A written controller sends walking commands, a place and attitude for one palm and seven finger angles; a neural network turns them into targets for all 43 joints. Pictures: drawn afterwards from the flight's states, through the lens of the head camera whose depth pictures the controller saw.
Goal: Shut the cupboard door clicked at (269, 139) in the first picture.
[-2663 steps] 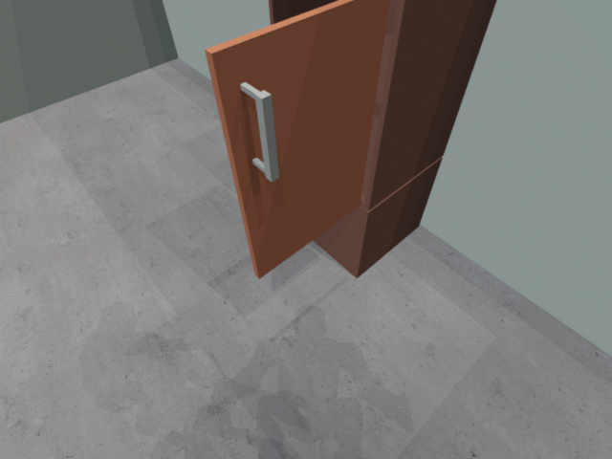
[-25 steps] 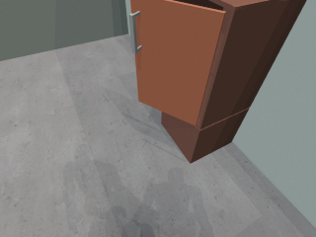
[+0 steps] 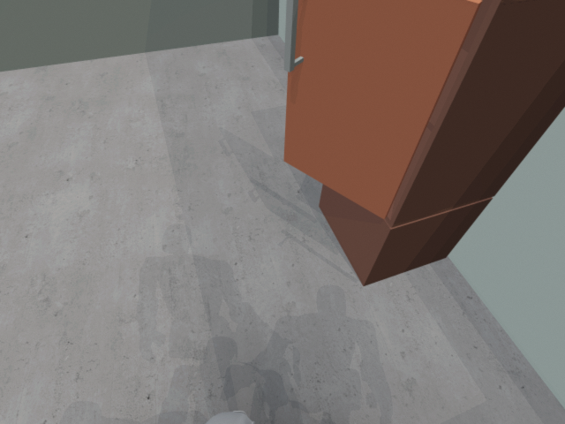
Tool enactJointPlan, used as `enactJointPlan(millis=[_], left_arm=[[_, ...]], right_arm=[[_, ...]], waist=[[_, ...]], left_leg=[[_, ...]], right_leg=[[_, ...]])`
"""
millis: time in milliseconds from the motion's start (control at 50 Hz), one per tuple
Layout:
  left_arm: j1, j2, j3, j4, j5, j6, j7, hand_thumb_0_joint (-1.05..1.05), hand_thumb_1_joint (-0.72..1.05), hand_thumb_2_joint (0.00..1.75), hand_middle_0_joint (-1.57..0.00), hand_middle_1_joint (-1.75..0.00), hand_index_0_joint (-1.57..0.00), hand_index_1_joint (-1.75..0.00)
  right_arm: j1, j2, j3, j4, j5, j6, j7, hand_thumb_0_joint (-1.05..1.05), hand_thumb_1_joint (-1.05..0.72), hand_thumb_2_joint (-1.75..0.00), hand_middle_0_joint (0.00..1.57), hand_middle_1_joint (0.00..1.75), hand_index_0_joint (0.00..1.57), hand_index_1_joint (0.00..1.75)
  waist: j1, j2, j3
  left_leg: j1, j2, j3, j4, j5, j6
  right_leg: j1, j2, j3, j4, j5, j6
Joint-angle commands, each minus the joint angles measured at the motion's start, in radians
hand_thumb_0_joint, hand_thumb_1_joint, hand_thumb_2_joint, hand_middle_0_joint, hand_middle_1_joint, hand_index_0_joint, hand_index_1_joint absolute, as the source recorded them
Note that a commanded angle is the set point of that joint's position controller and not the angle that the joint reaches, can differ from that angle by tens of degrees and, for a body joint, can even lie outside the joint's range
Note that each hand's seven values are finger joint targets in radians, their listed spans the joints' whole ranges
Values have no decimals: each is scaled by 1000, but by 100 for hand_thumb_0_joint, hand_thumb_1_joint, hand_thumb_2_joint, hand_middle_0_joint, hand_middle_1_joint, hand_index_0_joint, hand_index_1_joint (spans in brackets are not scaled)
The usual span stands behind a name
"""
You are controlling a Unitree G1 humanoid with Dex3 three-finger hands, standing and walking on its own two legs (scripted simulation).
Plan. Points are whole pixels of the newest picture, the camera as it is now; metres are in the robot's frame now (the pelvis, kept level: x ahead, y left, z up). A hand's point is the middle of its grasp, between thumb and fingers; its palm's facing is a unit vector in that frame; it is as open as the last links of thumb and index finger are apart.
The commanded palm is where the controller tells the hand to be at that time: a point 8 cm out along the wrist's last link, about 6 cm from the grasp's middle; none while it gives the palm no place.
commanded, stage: walk to a spot facing it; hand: left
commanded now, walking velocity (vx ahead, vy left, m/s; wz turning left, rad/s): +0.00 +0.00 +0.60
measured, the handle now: (296, 32) +0.90 +0.01 +0.11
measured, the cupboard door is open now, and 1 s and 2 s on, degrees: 31 31 31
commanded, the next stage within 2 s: none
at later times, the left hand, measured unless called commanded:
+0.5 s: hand out of the picture +0.02 +0.20 -0.14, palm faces +0.31 -0.90 -0.32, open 7.4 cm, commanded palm none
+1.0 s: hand out of the picture -0.08 +0.18 -0.15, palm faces +0.63 -0.73 -0.26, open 7.4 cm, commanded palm none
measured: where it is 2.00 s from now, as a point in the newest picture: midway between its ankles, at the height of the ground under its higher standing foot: outside the picture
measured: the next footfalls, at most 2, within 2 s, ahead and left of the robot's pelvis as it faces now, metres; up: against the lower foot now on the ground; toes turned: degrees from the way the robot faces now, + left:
right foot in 0.44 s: +0.07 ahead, -0.15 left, +0.00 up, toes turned +18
left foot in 0.78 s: -0.04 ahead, +0.09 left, +0.00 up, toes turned +35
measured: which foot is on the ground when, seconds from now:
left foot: down 0.00-0.44, up 0.46-0.76, down 0.78-1.00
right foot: down 0.00-0.06, up 0.08-0.42, down 0.44-0.78, up 0.80-1.00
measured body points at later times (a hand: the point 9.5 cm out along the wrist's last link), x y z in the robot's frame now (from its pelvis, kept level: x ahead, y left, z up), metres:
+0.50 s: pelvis -0.01 -0.04 +0.00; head +0.05 -0.04 +0.45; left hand +0.01 +0.25 -0.12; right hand +0.13 -0.28 -0.15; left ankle +0.01 +0.09 -0.70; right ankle +0.03 -0.16 -0.73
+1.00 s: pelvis -0.01 -0.04 +0.00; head +0.03 -0.01 +0.45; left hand -0.11 +0.22 -0.13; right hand +0.22 -0.17 -0.13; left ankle -0.07 +0.07 -0.73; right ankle +0.09 -0.15 -0.69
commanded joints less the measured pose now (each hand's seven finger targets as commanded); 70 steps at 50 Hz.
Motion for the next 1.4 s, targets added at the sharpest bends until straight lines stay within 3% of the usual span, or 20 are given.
enactJointPlan(millis=[0, 20, 40, 80, 260, 380, 420, 500, 680, 720, 740, 760, 820, 1000, 1020, 1060, 1080, 1180, 1320, 1380], left_arm=[[12, 204, 54, -79, 0, -14, 13, 0, 90, 90, -20, -30, -20, -30], [15, 188, 53, -88, -6, -9, 6, 0, 90, 90, -20, -30, -20, -30], [57, 132, 44, -120, -18, 0, 2, 0, 90, 90, -20, -30, -20, -30], [-51, 122, 43, -169, -3, 20, 8, 0, 90, 90, -20, -30, -20, -30], [-38, 97, 40, -186, 0, 10, -13, 0, 90, 90, -20, -30, -20, -30], [122, 137, 52, -169, -5, 2, -6, 0, 90, 90, -20, -30, -20, -30], [99, 292, 79, -200, 20, -11, 6, 0, 90, 90, -20, -30, -20, -30], [-86, 155, 40, -233, 4, -24, 9, 0, 90, 90, -20, -30, -20, -30], [105, 231, 69, -170, 8, -24, 3, 0, 90, 90, -20, -30, -20, -30], [89, 216, 67, -177, -3, -20, -2, 0, 90, 90, -20, -30, -20, -30], [113, 155, 57, -214, -12, -15, -8, 0, 90, 90, -20, -30, -20, -30], [37, 114, 31, -256, -3, -10, -4, 0, 90, 90, -20, -30, -20, -30], [-71, 131, 42, -245, -6, 6, -4, 0, 90, 90, -20, -30, -20, -30], [111, 111, 48, -180, 4, -12, -42, 0, 90, 90, -20, -30, -20, -30], [192, 150, 60, -163, 11, -23, -41, 0, 90, 90, -20, -30, -20, -30], [246, 265, 74, -177, 14, -30, -20, 0, 90, 90, -20, -30, -20, -30], [162, 258, 77, -199, 3, -38, -15, 0, 90, 90, -20, -30, -20, -30], [46, 152, 58, -186, 9, -75, -13, 0, 90, 90, -20, -30, -20, -30], [169, 191, 75, -111, 13, -78, -24, 0, 90, 90, -20, -30, -20, -30], [146, 208, 76, -110, 1, -72, -34, 0, 90, 90, -20, -30, -20, -30]], right_arm=[[9, -87, -25, -109, 0, -20, 5, 0, -90, -90, 20, 30, 20, 30], [69, -121, -34, -101, -4, -27, 7, 0, -90, -90, 20, 30, 20, 30], [115, -220, -52, -109, -16, -34, 1, 0, -90, -90, 20, 30, 20, 30], [148, -271, -70, -99, -19, -27, -15, 0, -90, -90, 20, 30, 20, 30], [18, -238, -70, -156, -16, -35, -18, 0, -90, -90, 20, 30, 20, 30], [-74, -220, -84, -204, -7, -10, -8, 0, -90, -90, 20, 30, 20, 30], [-62, -120, -79, -232, 4, -10, 5, 0, -90, -90, 20, 30, 20, 30], [-29, -140, -75, -198, -9, -1, 25, 0, -90, -90, 20, 30, 20, 30], [-122, -94, -37, -230, 10, -21, 29, 0, -90, -90, 20, 30, 20, 30], [-25, -157, -53, -204, 4, -33, 29, 0, -90, -90, 20, 30, 20, 30], [24, -270, -79, -199, -8, -42, 20, 0, -90, -90, 20, 30, 20, 30], [91, -315, -91, -178, -3, -33, 11, 0, -90, -90, 20, 30, 20, 30], [27, -252, -73, -184, -11, -38, -19, 0, -90, -90, 20, 30, 20, 30], [-119, -249, -73, -227, -15, -24, -4, 0, -90, -90, 20, 30, 20, 30], [-144, -223, -71, -237, -7, -25, -1, 0, -90, -90, 20, 30, 20, 30], [-175, -118, -49, -284, -4, -35, 8, 0, -90, -90, 20, 30, 20, 30], [-142, -153, -58, -284, -15, -29, 15, 0, -90, -90, 20, 30, 20, 30], [-102, -96, -50, -225, -8, -25, 52, 0, -90, -90, 20, 30, 20, 30], [-181, -62, -32, -248, 1, -57, 67, 0, -90, -90, 20, 30, 20, 30], [-21, -114, -39, -201, -9, -77, 57, 0, -90, -90, 20, 30, 20, 30]], waist=[[-9, -78, -42], [-35, 55, -80], [-37, 358, -104], [-65, 182, -117], [-14, 116, -144], [61, 136, -147], [71, -274, -94], [-30, -208, -29], [48, -219, -131], [-8, -104, -198], [-29, 198, -257], [-72, 286, -237], [-56, 201, -149], [54, 148, -64], [97, 53, -65], [138, -340, -14], [68, -249, -33], [6, -163, -24], [73, -191, -33], [-14, -100, -105]], left_leg=[[50, 75, 46, -147, 97, -16], [188, 102, -35, -280, 402, 21], [279, 315, -395, -382, 794, 150], [178, 383, -564, -530, 322, 197], [165, 226, -417, -511, 193, 162], [-66, 105, -395, -435, 90, 82], [-285, -119, -105, 105, -113, -56], [-222, 28, -82, 452, -3, -49], [-1, 4, 76, -151, 12, -35], [274, 51, 14, -367, 336, -5], [490, 307, -295, -352, 754, 111], [479, 444, -417, -370, 1017, 236], [309, 325, -343, -383, 747, 198], [-52, 160, -350, -445, -203, 122], [-193, 92, -300, -327, -259, 92], [-437, -60, -91, 306, -225, 0], [-390, 6, -146, 445, -122, -1], [-245, 90, -34, 340, 89, -31], [-110, 80, 75, -101, 20, 0], [242, 9, 144, -301, 112, 20]], right_leg=[[8, -325, 76, 34, 659, -103], [-94, -247, 18, 195, 524, -23], [-286, -88, -13, 420, 39, 70], [-353, -26, 201, 630, -250, 43], [-329, 15, 213, 378, -49, 72], [45, 58, 184, -93, 66, 47], [28, -404, 680, -411, -177, -143], [-118, -267, 331, -234, 280, -127], [122, -289, 157, -7, 797, -76], [-27, -250, 73, 185, 639, 8], [-306, -127, 23, 379, 157, 83], [-416, -69, 96, 515, -317, 90], [-441, -75, 214, 600, -145, 84], [-41, 56, 97, 57, 28, 74], [118, 22, 144, -64, -11, 64], [105, -426, 737, -447, -464, -98], [-6, -443, 751, -459, -500, -133], [-50, -291, 224, -366, -33, -73], [94, -353, 91, -270, 170, -69], [-41, -307, -24, -32, 236, -16]])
